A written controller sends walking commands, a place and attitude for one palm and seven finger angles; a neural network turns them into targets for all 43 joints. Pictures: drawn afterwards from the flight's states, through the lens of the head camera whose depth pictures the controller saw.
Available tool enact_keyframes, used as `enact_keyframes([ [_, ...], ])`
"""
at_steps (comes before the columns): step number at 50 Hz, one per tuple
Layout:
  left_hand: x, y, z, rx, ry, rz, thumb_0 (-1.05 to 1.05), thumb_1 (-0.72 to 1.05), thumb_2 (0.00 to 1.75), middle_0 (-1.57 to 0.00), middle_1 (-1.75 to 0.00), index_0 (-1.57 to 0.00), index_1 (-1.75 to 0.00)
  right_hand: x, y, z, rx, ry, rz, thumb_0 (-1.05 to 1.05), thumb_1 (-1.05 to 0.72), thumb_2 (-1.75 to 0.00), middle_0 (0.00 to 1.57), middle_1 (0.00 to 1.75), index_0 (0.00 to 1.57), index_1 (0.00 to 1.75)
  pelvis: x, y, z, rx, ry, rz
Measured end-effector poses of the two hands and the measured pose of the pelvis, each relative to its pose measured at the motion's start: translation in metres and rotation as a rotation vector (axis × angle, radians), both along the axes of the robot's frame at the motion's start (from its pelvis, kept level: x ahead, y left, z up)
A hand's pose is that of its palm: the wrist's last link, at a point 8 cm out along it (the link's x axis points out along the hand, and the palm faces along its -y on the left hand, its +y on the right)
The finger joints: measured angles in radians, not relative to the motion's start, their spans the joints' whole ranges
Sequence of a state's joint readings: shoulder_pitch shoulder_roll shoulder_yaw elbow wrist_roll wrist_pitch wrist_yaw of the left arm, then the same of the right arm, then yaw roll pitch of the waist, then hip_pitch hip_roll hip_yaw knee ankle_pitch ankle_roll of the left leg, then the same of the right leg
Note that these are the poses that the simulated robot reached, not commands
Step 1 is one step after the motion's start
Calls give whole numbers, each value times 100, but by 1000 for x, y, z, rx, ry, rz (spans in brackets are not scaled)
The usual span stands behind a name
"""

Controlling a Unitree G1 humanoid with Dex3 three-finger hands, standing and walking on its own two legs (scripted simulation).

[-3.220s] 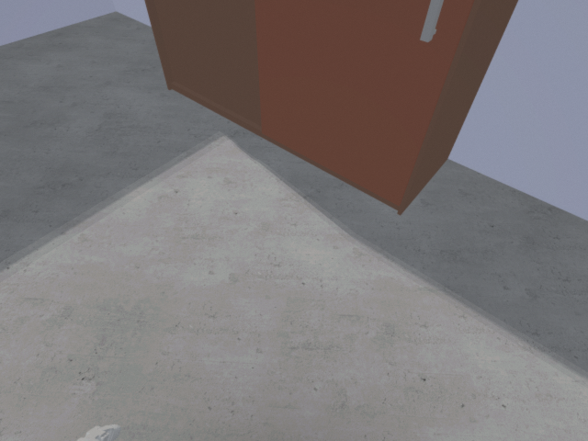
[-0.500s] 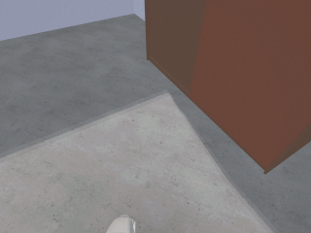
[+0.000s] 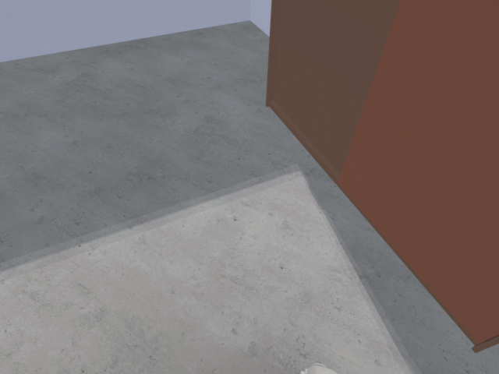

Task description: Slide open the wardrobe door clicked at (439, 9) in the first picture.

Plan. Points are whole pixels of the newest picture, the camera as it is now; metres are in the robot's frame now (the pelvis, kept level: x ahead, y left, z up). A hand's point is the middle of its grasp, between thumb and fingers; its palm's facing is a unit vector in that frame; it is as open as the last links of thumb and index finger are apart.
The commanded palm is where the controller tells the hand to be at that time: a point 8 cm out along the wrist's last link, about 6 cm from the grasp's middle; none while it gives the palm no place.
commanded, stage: walk to a spot facing it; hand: right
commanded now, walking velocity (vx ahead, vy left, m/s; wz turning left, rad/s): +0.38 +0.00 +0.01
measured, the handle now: out of the picture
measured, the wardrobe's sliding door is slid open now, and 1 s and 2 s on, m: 0.00 0.00 0.00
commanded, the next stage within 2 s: turn to face it in 0.26 s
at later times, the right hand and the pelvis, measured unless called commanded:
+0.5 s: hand (374, 328) +0.26 -0.23 -0.17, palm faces -0.05 +0.98 -0.17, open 7.3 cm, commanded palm none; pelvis +0.20 -0.06 +0.00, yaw +5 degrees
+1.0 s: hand (379, 300) +0.33 -0.26 -0.19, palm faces +0.26 +0.95 -0.18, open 7.3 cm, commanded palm none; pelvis +0.27 -0.06 -0.02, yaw -13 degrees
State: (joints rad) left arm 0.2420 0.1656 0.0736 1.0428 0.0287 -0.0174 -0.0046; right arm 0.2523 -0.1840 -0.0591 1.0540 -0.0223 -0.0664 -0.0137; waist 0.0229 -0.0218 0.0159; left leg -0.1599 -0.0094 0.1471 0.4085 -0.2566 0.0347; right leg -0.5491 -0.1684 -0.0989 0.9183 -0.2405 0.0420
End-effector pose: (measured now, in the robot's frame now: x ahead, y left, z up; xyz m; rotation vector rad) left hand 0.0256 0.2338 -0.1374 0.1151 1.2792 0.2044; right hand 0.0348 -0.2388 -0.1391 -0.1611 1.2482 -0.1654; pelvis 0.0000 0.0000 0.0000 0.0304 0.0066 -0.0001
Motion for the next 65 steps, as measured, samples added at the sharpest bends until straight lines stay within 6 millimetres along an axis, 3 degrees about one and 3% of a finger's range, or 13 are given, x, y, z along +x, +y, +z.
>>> enact_keyframes([
  [7, 139, -18, 13, 73, -159, -121, 1, 93, 90, -20, -30, -20, -30, 0, -22, -27, 67, 146, -81, -1, -92, -90, 20, 30, 20, 30, 70, -33, -13, 21, -15, -8],
  [11, 177, -38, 17, 94, -207, -122, 1, 92, 90, -20, -30, -20, -30, 21, -37, -33, 88, 226, -72, 0, -92, -90, 20, 30, 20, 30, 103, -51, -15, 6, -30, 20],
  [15, 173, -58, 19, 68, -142, -67, 1, 91, 90, -20, -30, -20, -30, 72, -48, -21, 85, 200, -36, 1, -92, -90, 20, 30, 20, 30, 133, -60, -2, 1, -31, 51],
  [20, 150, -61, 17, 64, -13, 39, 0, 95, 90, -20, -30, -21, -30, 149, -52, -10, 74, 131, 16, 0, -92, -90, 20, 30, 20, 30, 169, -63, 6, -8, -20, 90],
  [29, 109, -79, -6, -70, 279, 132, 1, 92, 90, -20, -30, -20, -30, 282, -25, -4, 17, -16, 105, 0, -93, -90, 20, 30, 20, 30, 227, -40, -4, -38, -15, 45],
  [32, 112, -76, -20, -119, 349, 128, 1, 92, 90, -20, -30, -20, -30, 314, -10, -5, 1, -89, 97, 0, -92, -90, 20, 30, 20, 30, 244, -29, -14, -40, -14, 10],
  [34, 127, -70, -24, -124, 357, 105, 1, 91, 90, -20, -30, -21, -30, 324, -4, 0, 4, -128, 78, 0, -92, -90, 20, 30, 20, 30, 249, -25, -14, -37, -15, -22],
  [41, 233, -40, -19, -58, 180, -32, 1, 91, 90, -20, -30, -20, -30, 319, -7, 9, 6, -160, -48, -1, -93, -90, 20, 30, 21, 30, 261, -26, -6, -34, -9, -113],
  [46, 317, -34, -5, 24, 20, -159, 1, 91, 90, -20, -30, -20, -30, 299, -34, 0, 5, -140, -126, -1, -92, -90, 21, 30, 21, 30, 265, -39, -8, -22, -10, -175],
  [51, 386, -49, 9, 112, -122, -289, 1, 91, 90, -20, -30, -20, -30, 261, -75, -27, 13, -86, -225, -1, -92, -90, 21, 30, 21, 30, 266, -61, -23, -9, -15, -235],
  [54, 406, -62, 20, 136, -170, -345, 1, 91, 90, -20, -30, -20, -30, 238, -95, -29, -5, -20, -268, 0, -92, -90, 20, 30, 21, 30, 265, -69, -21, -2, -8, -261],
  [58, 415, -78, 29, 134, -158, -399, 1, 91, 90, -20, -30, -20, -30, 216, -112, -14, -29, 7, -319, 0, -92, -90, 20, 30, 20, 30, 267, -74, -9, 1, 5, -302],
  [65, 419, -99, 22, 66, -110, -466, 1, 91, 90, -20, -30, -21, -30, 194, -116, 7, -74, 19, -393, 0, -91, -90, 20, 30, 20, 30, 272, -73, 0, -4, 18, -377],
])
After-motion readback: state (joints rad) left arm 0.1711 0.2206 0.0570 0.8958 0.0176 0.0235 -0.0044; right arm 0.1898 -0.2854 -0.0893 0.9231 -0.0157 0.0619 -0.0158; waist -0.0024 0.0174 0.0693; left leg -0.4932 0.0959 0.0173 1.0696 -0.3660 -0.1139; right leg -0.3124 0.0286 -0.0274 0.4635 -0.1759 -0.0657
